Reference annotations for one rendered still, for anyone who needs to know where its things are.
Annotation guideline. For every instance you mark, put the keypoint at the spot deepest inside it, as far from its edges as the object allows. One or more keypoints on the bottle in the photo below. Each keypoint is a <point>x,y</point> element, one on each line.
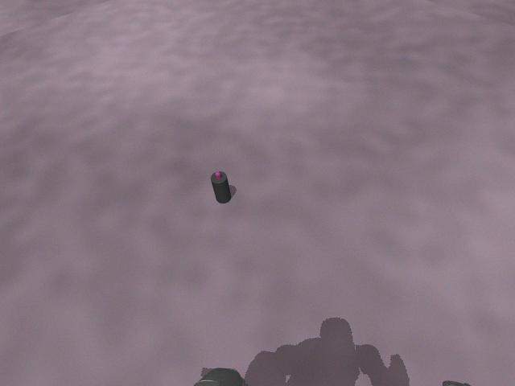
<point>221,187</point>

